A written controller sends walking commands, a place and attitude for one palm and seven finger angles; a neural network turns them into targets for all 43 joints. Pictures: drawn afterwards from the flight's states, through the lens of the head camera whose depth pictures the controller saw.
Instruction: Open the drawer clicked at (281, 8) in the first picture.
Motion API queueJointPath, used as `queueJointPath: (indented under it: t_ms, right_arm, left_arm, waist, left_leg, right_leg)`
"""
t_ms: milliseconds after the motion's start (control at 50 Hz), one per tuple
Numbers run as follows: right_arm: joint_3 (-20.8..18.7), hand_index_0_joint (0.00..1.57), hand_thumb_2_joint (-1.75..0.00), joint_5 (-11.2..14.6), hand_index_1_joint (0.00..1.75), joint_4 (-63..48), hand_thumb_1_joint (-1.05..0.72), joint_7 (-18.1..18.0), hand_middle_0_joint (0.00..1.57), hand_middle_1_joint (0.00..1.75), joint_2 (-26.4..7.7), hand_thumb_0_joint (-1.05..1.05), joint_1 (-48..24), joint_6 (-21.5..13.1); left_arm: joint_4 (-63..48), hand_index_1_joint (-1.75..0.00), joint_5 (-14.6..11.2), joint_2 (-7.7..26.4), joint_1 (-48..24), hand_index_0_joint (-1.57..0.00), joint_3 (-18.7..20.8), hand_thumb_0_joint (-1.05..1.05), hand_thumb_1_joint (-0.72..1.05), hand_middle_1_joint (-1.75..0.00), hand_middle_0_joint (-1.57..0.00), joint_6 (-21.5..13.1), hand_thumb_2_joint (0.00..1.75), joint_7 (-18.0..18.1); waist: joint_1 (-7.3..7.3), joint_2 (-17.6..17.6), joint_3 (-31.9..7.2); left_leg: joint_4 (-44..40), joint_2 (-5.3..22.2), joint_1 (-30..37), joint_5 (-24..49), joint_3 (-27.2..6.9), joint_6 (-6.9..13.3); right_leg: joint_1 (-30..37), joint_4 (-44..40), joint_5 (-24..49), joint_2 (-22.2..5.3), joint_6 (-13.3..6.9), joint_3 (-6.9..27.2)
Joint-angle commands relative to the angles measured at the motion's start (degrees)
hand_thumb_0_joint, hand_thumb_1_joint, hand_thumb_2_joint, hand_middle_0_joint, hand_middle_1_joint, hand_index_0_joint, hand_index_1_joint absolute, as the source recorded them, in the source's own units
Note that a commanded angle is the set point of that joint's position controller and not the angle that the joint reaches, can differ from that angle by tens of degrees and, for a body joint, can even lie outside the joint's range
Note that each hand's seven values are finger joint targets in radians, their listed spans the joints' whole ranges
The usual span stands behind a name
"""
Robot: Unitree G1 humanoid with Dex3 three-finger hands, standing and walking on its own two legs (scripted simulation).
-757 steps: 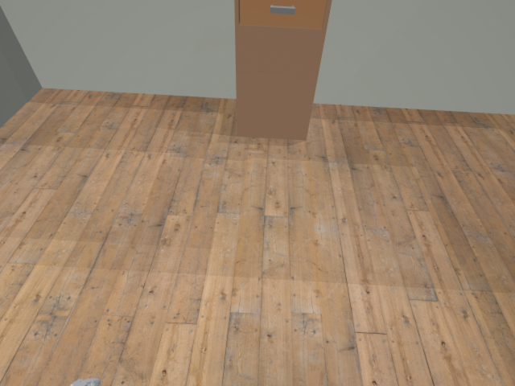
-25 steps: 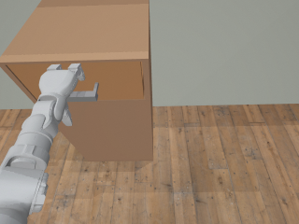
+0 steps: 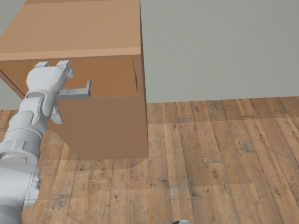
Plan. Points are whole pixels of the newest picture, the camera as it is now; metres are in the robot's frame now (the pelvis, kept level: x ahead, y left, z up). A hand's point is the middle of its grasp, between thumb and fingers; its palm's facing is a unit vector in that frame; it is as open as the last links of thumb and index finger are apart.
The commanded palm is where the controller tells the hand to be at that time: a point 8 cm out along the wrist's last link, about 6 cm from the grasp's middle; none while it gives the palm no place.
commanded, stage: re-aim the fingers above the handle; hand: left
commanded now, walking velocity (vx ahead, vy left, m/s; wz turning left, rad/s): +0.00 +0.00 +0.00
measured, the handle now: (73, 88) +0.52 +0.25 +0.02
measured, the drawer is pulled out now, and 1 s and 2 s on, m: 0.00 0.00 0.00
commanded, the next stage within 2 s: lower the fingers behind the handle in 1.38 s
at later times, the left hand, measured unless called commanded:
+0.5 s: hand (58, 93) +0.46 +0.26 +0.07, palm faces -0.03 +0.01 -1.00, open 13.8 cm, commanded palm +0.44 +0.26 +0.13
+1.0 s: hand (61, 91) +0.46 +0.25 +0.08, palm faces -0.02 +0.01 -1.00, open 13.8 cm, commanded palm +0.43 +0.25 +0.13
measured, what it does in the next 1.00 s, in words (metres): stands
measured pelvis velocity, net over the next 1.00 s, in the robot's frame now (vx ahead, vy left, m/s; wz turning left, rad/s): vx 0.01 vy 0.00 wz -0.01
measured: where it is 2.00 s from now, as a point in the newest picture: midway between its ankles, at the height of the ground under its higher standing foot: outside the picture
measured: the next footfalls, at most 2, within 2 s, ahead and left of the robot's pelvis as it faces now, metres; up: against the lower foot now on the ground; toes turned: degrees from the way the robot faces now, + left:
none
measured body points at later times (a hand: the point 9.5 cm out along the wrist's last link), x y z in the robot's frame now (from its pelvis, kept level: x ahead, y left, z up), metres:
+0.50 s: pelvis +0.00 +0.01 +0.00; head +0.07 -0.01 +0.44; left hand +0.45 +0.26 +0.13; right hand +0.05 -0.27 -0.14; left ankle -0.05 +0.12 -0.72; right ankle +0.03 -0.13 -0.72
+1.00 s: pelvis +0.01 +0.00 +0.00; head +0.07 -0.02 +0.45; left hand +0.45 +0.25 +0.13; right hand +0.06 -0.28 -0.14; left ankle -0.05 +0.12 -0.72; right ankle +0.03 -0.13 -0.72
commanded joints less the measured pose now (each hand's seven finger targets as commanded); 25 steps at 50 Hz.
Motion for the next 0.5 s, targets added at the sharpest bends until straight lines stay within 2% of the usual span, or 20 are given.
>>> queueJointPath:
  t_ms: [0, 20, 40, 80, 100, 140, 160, 200, 220, 240, 260, 300, 320, 340, 360, 380, 400, 440, 460, 480]
  right_arm:
    - [-3.1, 0.2, -0.9, -0.2, 0.3, -4.0, -0.9, -0.7, 0.2, 0.3, -8.2, 0.0, 5.0, -2.1]
    - [-3.2, 0.2, -0.9, -0.3, 0.3, -4.0, -0.9, -0.6, 0.2, 0.3, -8.1, 0.0, 5.2, -2.2]
    - [-3.2, 0.2, -0.9, -0.3, 0.3, -4.2, -0.9, -0.5, 0.2, 0.3, -8.4, 0.0, 5.2, -2.1]
    - [-2.9, 0.2, -0.9, -0.3, 0.3, -3.8, -0.9, -0.4, 0.2, 0.3, -8.3, 0.0, 5.1, -2.0]
    - [-2.8, 0.2, -0.9, -0.3, 0.3, -3.6, -0.9, -0.4, 0.2, 0.3, -8.5, 0.0, 5.1, -2.0]
    - [-2.8, 0.2, -0.9, -0.3, 0.3, -4.1, -0.9, -0.3, 0.2, 0.3, -8.5, 0.0, 5.0, -2.1]
    - [-2.9, 0.2, -0.9, -0.5, 0.3, -4.1, -0.9, -0.1, 0.2, 0.3, -8.4, 0.0, 5.1, -2.1]
    - [-2.8, 0.2, -0.9, -0.6, 0.3, -4.6, -0.9, 0.1, 0.2, 0.3, -8.2, 0.0, 4.8, -2.0]
    - [-2.9, 0.2, -0.9, -0.5, 0.3, -4.7, -0.9, 0.2, 0.2, 0.3, -8.3, 0.0, 4.7, -1.9]
    - [-2.9, 0.2, -0.9, -0.5, 0.3, -4.9, -0.9, 0.2, 0.2, 0.3, -8.5, 0.0, 4.5, -1.8]
    - [-2.9, 0.2, -0.9, -0.5, 0.3, -4.9, -0.9, 0.3, 0.2, 0.3, -8.2, 0.0, 4.3, -1.6]
    - [-2.9, 0.2, -0.9, -0.2, 0.3, -5.1, -0.9, 0.3, 0.2, 0.3, -8.3, 0.0, 4.2, -1.7]
    - [-3.1, 0.2, -0.9, -0.2, 0.3, -5.3, -0.9, 0.4, 0.2, 0.3, -8.3, 0.0, 4.3, -1.7]
    - [-3.1, 0.2, -0.9, -0.2, 0.3, -5.6, -0.9, 0.3, 0.2, 0.3, -8.4, 0.0, 4.0, -1.7]
    - [-3.1, 0.2, -0.9, -0.2, 0.3, -5.3, -0.9, 0.3, 0.2, 0.3, -8.3, 0.0, 4.1, -1.7]
    - [-3.1, 0.2, -0.9, -0.1, 0.3, -5.3, -0.9, 0.2, 0.2, 0.3, -8.3, 0.0, 4.1, -1.6]
    - [-3.0, 0.2, -0.9, -0.1, 0.3, -5.1, -0.9, 0.1, 0.2, 0.3, -8.3, 0.0, 4.1, -1.7]
    - [-2.9, 0.2, -0.9, 0.0, 0.3, -4.8, -0.9, -0.2, 0.2, 0.3, -8.6, 0.0, 3.9, -1.6]
    - [-2.8, 0.2, -0.9, 0.0, 0.3, -4.8, -0.9, -0.3, 0.2, 0.3, -8.3, 0.0, 3.8, -1.8]
    - [-2.9, 0.2, -0.9, -0.1, 0.3, -4.8, -0.9, -0.2, 0.2, 0.3, -8.0, 0.0, 4.0, -2.0]
  left_arm:
    - [-12.0, -1.2, -0.6, 14.1, -27.7, -0.3, 3.0, 0.0, -0.5, -1.2, -0.3, -0.9, 0.3, 2.7]
    - [-12.4, -1.2, -0.7, 14.0, -27.7, -0.3, 3.1, 0.0, -0.5, -1.2, -0.3, -1.0, 0.3, 2.8]
    - [-11.9, -1.2, -0.8, 14.9, -27.1, -0.3, 4.1, 0.0, -0.5, -1.2, -0.3, -1.1, 0.3, 2.8]
    - [-9.9, -1.2, -0.5, 14.0, -27.4, -0.3, 3.0, 0.0, -0.5, -1.2, -0.3, -0.3, 0.3, 3.1]
    - [-8.9, -1.2, -0.2, 15.0, -27.3, -0.3, 3.8, 0.0, -0.5, -1.2, -0.3, 0.1, 0.3, 3.4]
    - [-10.6, -1.2, 0.0, 14.9, -28.7, -0.3, 3.8, 0.0, -0.5, -1.2, -0.3, 0.1, 0.3, 3.7]
    - [-11.0, -1.2, 0.3, 16.9, -28.4, -0.3, 5.3, 0.0, -0.5, -1.2, -0.3, 0.2, 0.3, 4.0]
    - [-11.4, -1.2, 0.2, 16.3, -26.5, -0.3, 5.4, 0.0, -0.5, -1.2, -0.3, 0.7, 0.3, 4.0]
    - [-11.3, -1.2, 0.0, 16.8, -25.0, -0.3, 6.1, 0.0, -0.5, -1.2, -0.3, 0.9, 0.3, 3.8]
    - [-12.3, -1.2, -0.1, 17.4, -25.3, -0.3, 6.7, 0.0, -0.5, -1.2, -0.3, 0.8, 0.3, 3.8]
    - [-10.9, -1.2, -0.1, 16.3, -23.3, -0.3, 5.9, 0.0, -0.5, -1.2, -0.3, 1.3, 0.3, 3.6]
    - [-11.5, -1.2, -0.1, 14.0, -23.9, -0.3, 4.1, 0.0, -0.5, -1.2, -0.3, 1.8, 0.3, 3.4]
    - [-13.1, -1.2, -0.2, 14.8, -23.5, -0.3, 4.9, 0.0, -0.5, -1.2, -0.3, 1.6, 0.3, 3.4]
    - [-13.9, -1.2, -0.5, 13.6, -23.4, -0.3, 4.1, 0.0, -0.5, -1.2, -0.3, 1.5, 0.3, 3.2]
    - [-13.6, -1.2, -0.4, 14.8, -23.2, -0.3, 5.0, 0.0, -0.5, -1.2, -0.3, 1.5, 0.3, 3.2]
    - [-13.2, -1.2, -0.5, 13.2, -23.1, -0.3, 3.7, 0.0, -0.5, -1.2, -0.3, 1.7, 0.3, 3.0]
    - [-13.3, -1.2, -0.6, 12.9, -23.9, -0.3, 3.4, 0.0, -0.5, -1.2, -0.3, 1.7, 0.3, 2.9]
    - [-13.0, -1.2, -0.4, 15.3, -25.7, -0.3, 4.7, 0.0, -0.5, -1.2, -0.3, 1.3, 0.3, 2.8]
    - [-13.3, -1.2, 0.0, 14.2, -26.6, -0.3, 3.3, 0.0, -0.5, -1.2, -0.3, 1.1, 0.3, 2.9]
    - [-13.4, -1.2, -0.1, 12.8, -26.8, -0.3, 2.5, 0.0, -0.5, -1.2, -0.3, 1.0, 0.3, 3.1]
  waist:
    - [-0.95, 1.1, -21.9]
    - [-0.77, 1.2, -23.2]
    - [-0.69, -0.1, -23.3]
    - [-1.13, 0.1, -20.5]
    - [-0.79, -0.4, -19.8]
    - [-0.51, 0.6, -22.2]
    - [0.13, 1.9, -23.3]
    - [0.7, 1.4, -24.5]
    - [1.11, 1.3, -24.6]
    - [0.87, 0.6, -25.4]
    - [1.17, 1.3, -24.0]
    - [0.52, -0.2, -22.2]
    - [1.05, 0.4, -23.3]
    - [0.62, 0.5, -23.7]
    - [0.79, 0.0, -23.0]
    - [0.08, -0.9, -21.9]
    - [0.02, -1.3, -21.3]
    - [-0.43, -2.0, -20.4]
    - [-0.46, 0.3, -20.3]
    - [-0.59, 1.1, -20.4]
  left_leg:
    - [-3.1, -3.2, 4.2, 21.5, -0.2, 2.0]
    - [-2.9, -3.2, 4.7, 22.5, -0.2, 2.0]
    - [-2.8, -3.3, 4.1, 22.6, -0.4, 2.0]
    - [-3.1, -3.2, 2.8, 20.3, -0.4, 2.0]
    - [-3.4, -3.1, 2.3, 20.1, -0.6, 1.9]
    - [-3.1, -3.1, 3.4, 21.9, -0.5, 1.9]
    - [-2.9, -3.1, 3.4, 22.8, -0.3, 1.8]
    - [-2.8, -3.1, 3.8, 25.1, -0.2, 1.8]
    - [-2.7, -3.0, 3.6, 25.9, -0.1, 1.7]
    - [-2.5, -2.9, 4.1, 27.6, -0.4, 1.8]
    - [-2.6, -2.9, 3.7, 27.1, -0.1, 1.7]
    - [-3.1, -2.6, 3.7, 26.2, -0.4, 1.7]
    - [-3.1, -2.6, 4.6, 27.1, -0.3, 1.8]
    - [-3.0, -2.6, 5.4, 27.5, -0.4, 1.9]
    - [-3.1, -2.6, 4.9, 26.9, -0.4, 1.9]
    - [-3.1, -2.6, 4.9, 26.3, -0.5, 2.0]
    - [-3.3, -2.7, 4.6, 25.3, -0.4, 2.0]
    - [-3.6, -2.8, 4.0, 22.6, -0.5, 2.1]
    - [-3.7, -2.9, 4.6, 22.8, -0.5, 2.0]
    - [-3.5, -2.9, 5.2, 22.8, -0.6, 1.9]
  right_leg:
    - [17.2, -1.1, 15.0, 3.1, -2.4, -0.4]
    - [17.7, -0.9, 15.7, 3.1, -2.4, -0.3]
    - [18.1, -0.9, 15.5, 3.3, -2.4, -0.5]
    - [16.3, -1.1, 13.9, 3.2, -2.4, -0.6]
    - [16.1, -1.0, 13.3, 3.2, -2.5, -0.7]
    - [16.8, -0.8, 14.2, 3.3, -2.6, -0.6]
    - [17.8, -0.3, 15.2, 3.1, -2.5, -0.4]
    - [19.0, 0.1, 17.2, 3.2, -2.5, -0.6]
    - [19.6, 0.3, 17.9, 3.2, -2.5, -0.6]
    - [19.8, 0.4, 18.6, 3.3, -2.5, -0.6]
    - [19.3, 0.3, 18.1, 3.3, -2.4, -0.7]
    - [18.1, -0.2, 17.1, 3.4, -2.4, -1.0]
    - [18.6, -0.2, 17.5, 3.5, -2.5, -0.9]
    - [18.7, -0.5, 17.5, 3.5, -2.5, -0.8]
    - [18.8, -0.6, 17.3, 3.4, -2.4, -0.8]
    - [18.1, -0.7, 17.0, 3.6, -2.4, -1.0]
    - [18.0, -1.0, 16.6, 3.5, -2.3, -1.0]
    - [17.8, -1.4, 14.9, 3.4, -2.4, -0.8]
    - [16.7, -1.2, 14.5, 3.3, -2.5, -0.9]
    - [16.3, -1.3, 14.1, 3.4, -2.5, -0.9]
